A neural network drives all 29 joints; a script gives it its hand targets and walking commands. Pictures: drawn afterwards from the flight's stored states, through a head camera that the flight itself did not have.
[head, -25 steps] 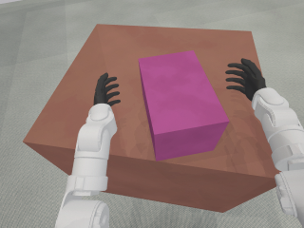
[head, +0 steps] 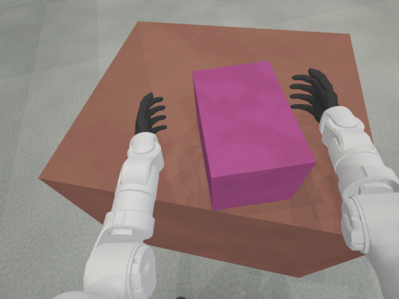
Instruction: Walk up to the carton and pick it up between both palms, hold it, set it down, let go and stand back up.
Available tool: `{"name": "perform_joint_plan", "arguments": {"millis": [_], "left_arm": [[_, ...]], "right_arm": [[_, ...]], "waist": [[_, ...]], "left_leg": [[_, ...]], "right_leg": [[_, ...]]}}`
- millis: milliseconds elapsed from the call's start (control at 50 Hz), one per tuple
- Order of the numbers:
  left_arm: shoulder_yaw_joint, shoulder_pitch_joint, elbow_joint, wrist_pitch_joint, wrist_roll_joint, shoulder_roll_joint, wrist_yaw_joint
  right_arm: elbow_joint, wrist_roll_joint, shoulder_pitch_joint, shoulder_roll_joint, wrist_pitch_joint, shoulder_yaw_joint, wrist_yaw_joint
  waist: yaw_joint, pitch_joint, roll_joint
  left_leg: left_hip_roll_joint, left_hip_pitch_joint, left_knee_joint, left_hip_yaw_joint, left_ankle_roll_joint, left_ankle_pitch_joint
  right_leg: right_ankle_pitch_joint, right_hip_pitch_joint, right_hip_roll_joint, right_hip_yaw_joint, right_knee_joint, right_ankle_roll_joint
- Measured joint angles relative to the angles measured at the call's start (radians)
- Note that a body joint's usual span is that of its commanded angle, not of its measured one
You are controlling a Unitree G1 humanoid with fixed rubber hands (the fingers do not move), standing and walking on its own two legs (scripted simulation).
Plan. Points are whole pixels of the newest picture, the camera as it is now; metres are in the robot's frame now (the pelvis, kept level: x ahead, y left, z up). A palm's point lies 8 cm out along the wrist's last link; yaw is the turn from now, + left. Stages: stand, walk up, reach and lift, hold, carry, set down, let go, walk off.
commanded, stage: reach and lift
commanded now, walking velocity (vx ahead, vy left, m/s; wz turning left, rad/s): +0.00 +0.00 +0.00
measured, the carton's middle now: (241, 134) +0.47 -0.02 +0.00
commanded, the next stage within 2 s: none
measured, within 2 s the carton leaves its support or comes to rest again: neither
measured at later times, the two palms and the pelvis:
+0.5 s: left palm (164, 145) +0.41 +0.15 +0.03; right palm (309, 126) +0.48 -0.16 +0.04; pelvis +0.00 +0.00 -0.01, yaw -3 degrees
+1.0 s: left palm (172, 147) +0.40 +0.13 +0.04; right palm (301, 132) +0.46 -0.14 +0.04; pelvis -0.01 -0.01 +0.00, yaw -2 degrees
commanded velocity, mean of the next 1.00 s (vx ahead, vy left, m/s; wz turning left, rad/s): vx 0.00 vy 0.00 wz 0.00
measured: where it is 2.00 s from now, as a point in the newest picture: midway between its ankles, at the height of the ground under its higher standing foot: outside the picture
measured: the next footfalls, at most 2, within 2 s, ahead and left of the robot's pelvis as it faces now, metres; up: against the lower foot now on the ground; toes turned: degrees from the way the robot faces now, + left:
none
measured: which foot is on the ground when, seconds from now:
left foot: down 0.00-1.00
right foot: down 0.00-1.00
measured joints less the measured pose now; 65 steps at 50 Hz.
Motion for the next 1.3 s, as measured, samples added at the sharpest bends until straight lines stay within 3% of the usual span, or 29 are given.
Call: {"name": "perform_joint_plan", "arguments": {"millis": [140,340,500,640,820,860,960,1040,1160,1300], "left_arm": [[-0.044,0.061,0.089,-0.172,0.007,-0.015,0.028],[-0.04,-0.035,0.289,-0.322,-0.027,-0.016,0.043],[-0.005,-0.054,0.324,-0.365,-0.031,-0.016,0.034],[0.033,-0.051,0.32,-0.381,-0.01,-0.034,0.021],[0.138,-0.072,0.282,-0.393,0.101,-0.103,0.008],[0.189,-0.079,0.271,-0.387,0.146,-0.119,0.014],[0.283,-0.063,0.227,-0.394,0.253,-0.145,-0.042],[0.311,-0.037,0.198,-0.397,0.298,-0.161,-0.065],[0.305,-0.005,0.167,-0.391,0.323,-0.172,-0.075],[0.289,0.029,0.135,-0.382,0.329,-0.179,-0.078]], "right_arm": [[0.034,-0.027,0.061,0.03,-0.127,-0.041,-0.001],[0.114,0.061,0.017,0.028,-0.172,0.08,-0.04],[0.109,0.067,0.003,0.046,-0.194,0.102,-0.084],[0.105,0.035,-0.006,0.059,-0.195,0.076,-0.099],[0.081,-0.113,-0.011,0.151,-0.186,-0.065,-0.114],[0.074,-0.167,-0.008,0.177,-0.188,-0.128,-0.128],[0.058,-0.387,0.004,0.242,-0.209,-0.324,-0.117],[0.048,-0.488,0.031,0.279,-0.242,-0.43,-0.103],[0.041,-0.538,0.062,0.304,-0.27,-0.492,-0.096],[0.042,-0.537,0.085,0.312,-0.287,-0.492,-0.093]], "waist": [[0.004,-0.031,-0.006],[0.045,-0.058,-0.015],[0.064,-0.068,0.007],[0.059,-0.07,0.009],[0.022,-0.055,-0.004],[0.016,-0.041,-0.008],[-0.001,-0.018,-0.015],[-0.011,-0.001,-0.023],[-0.02,0.018,-0.039],[-0.031,0.026,-0.046]], "left_leg": [[0.006,-0.084,0.04,0.006,0.001,-0.013],[0.024,-0.164,0.093,0.042,0.001,-0.038],[0.031,-0.193,0.111,0.04,-0.006,-0.046],[0.03,-0.2,0.098,0.033,-0.009,-0.034],[0.021,-0.182,0.057,0.03,-0.007,-0.006],[0.019,-0.165,0.042,0.032,-0.006,0.002],[0.017,-0.119,0.006,0.035,-0.004,0.017],[0.015,-0.078,-0.011,0.032,-0.002,0.018],[0.014,-0.031,-0.021,0.025,-0.001,0.011],[0.014,-0.003,-0.019,0.018,-0.002,-0.001]], "right_leg": [[0.001,-0.079,0.005,0.007,0.02,-0.001],[-0.01,-0.177,0.021,0.042,0.077,-0.003],[-0.016,-0.205,0.027,0.041,0.091,-0.007],[-0.012,-0.213,0.027,0.034,0.087,-0.01],[0.0,-0.205,0.02,0.03,0.072,-0.012],[0.003,-0.192,0.019,0.032,0.065,-0.013],[0.012,-0.152,0.018,0.034,0.041,-0.016],[0.008,-0.112,0.018,0.03,0.031,-0.018],[-0.007,-0.066,0.017,0.023,0.029,-0.02],[-0.022,-0.034,0.016,0.015,0.029,-0.022]]}}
